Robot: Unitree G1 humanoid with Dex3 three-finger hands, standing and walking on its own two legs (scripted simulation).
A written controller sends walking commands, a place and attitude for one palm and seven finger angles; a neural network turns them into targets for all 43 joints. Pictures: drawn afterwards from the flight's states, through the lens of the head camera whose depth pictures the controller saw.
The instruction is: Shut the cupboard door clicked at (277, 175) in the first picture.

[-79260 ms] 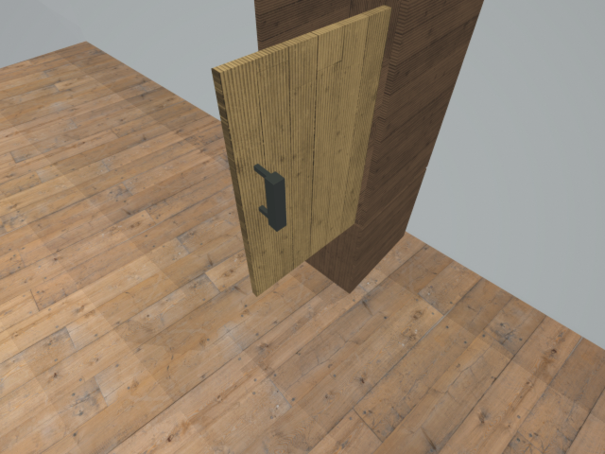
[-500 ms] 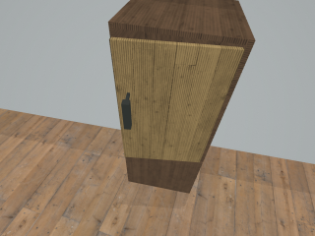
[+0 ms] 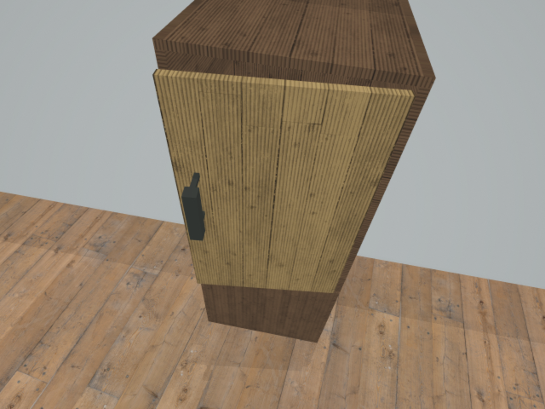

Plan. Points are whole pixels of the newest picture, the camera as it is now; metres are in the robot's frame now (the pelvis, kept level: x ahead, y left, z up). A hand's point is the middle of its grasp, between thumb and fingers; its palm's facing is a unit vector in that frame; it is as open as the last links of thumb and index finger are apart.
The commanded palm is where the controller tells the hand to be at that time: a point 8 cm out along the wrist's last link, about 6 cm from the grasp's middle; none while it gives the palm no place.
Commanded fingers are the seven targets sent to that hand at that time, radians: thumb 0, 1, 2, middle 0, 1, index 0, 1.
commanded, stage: come to a stop and stand still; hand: left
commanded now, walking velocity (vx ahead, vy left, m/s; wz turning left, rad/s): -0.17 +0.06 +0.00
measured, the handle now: (196, 206) +0.46 +0.17 +0.01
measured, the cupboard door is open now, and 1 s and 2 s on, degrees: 7 7 7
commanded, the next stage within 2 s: look again from close up in 0.76 s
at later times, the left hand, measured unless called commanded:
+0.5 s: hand out of the picture -0.01 +0.20 -0.17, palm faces +0.03 -0.98 -0.20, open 7.4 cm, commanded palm none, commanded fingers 0.00 0.90 0.90 -0.20 -0.30 -0.20 -0.30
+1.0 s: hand out of the picture -0.08 +0.18 -0.18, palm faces +0.03 -0.98 -0.18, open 7.4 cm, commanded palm none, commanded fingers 0.00 0.90 0.90 -0.20 -0.30 -0.20 -0.30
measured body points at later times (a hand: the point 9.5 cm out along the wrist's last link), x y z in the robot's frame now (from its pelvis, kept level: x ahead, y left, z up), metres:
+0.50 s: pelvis -0.04 +0.02 +0.00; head -0.04 +0.03 +0.45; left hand -0.01 +0.25 -0.15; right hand +0.00 -0.21 -0.15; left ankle -0.02 +0.10 -0.74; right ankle -0.02 -0.12 -0.74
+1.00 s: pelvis -0.04 +0.02 +0.00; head -0.04 +0.02 +0.45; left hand -0.08 +0.23 -0.16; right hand -0.04 -0.19 -0.16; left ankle -0.02 +0.10 -0.74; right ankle -0.02 -0.11 -0.74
